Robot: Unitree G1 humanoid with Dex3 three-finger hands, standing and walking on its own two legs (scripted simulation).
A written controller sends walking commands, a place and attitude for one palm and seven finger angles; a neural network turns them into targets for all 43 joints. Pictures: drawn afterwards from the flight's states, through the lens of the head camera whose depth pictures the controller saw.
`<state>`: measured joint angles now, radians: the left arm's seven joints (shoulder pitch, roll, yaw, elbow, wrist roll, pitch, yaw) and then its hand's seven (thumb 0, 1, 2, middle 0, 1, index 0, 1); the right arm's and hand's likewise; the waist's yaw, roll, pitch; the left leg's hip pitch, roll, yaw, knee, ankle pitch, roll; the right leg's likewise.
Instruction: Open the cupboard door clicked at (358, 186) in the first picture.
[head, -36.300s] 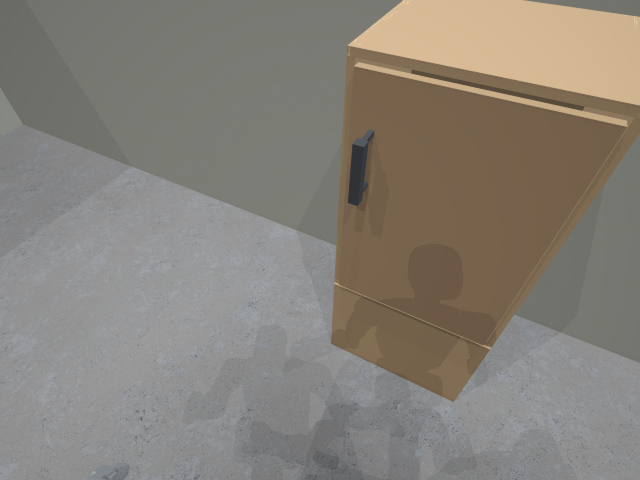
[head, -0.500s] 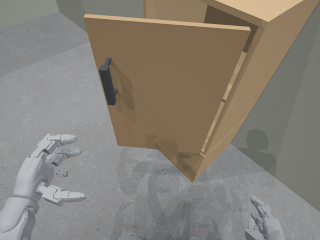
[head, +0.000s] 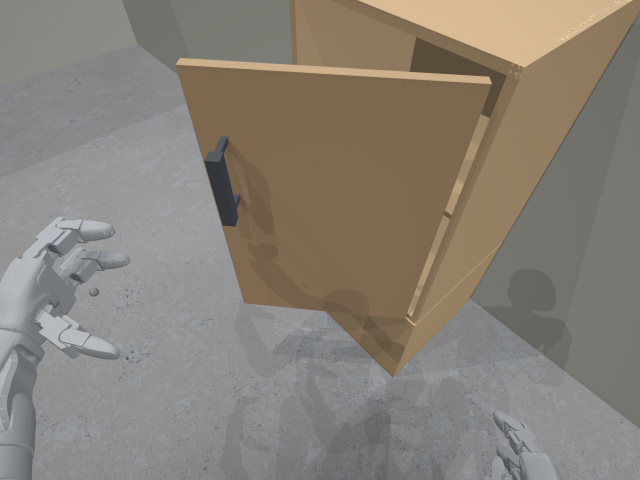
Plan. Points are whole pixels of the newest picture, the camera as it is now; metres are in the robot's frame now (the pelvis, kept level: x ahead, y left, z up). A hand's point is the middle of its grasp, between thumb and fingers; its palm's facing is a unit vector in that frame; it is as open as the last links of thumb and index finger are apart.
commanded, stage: raise the hand with hooked fingers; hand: left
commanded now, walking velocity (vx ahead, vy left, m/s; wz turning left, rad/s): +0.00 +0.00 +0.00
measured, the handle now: (226, 182) +0.51 +0.18 +0.07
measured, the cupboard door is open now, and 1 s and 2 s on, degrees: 42 42 42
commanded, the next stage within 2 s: move the hooked fingers beside the handle in 0.44 s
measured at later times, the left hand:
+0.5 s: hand (107, 305) +0.28 +0.26 +0.09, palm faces +0.01 -1.00 -0.04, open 14.0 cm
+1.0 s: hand (137, 264) +0.34 +0.25 +0.09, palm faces +0.00 -1.00 -0.03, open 14.0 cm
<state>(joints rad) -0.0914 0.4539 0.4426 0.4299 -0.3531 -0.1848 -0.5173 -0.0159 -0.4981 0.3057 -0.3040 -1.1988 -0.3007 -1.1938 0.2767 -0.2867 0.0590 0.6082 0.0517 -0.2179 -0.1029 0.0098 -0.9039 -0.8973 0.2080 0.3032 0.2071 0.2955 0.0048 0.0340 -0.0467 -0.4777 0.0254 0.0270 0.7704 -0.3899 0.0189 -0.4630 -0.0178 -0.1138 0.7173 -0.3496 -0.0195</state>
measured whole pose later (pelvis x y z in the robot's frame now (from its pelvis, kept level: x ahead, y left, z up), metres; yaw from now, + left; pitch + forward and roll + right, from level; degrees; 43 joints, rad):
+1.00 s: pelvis -0.01 +0.00 +0.00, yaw -1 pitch +7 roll -1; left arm -0.26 0.44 0.42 0.63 -0.30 -0.23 -0.47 -0.02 -0.50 0.30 -0.31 -1.20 -0.30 -1.20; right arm 0.30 -0.29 0.04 0.61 0.05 -0.19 -0.10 0.01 -0.91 -0.90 0.21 0.30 0.21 0.30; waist -0.03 0.02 -0.05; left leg -0.50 0.03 0.05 0.75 -0.37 0.01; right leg -0.51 -0.01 -0.09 0.72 -0.33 -0.02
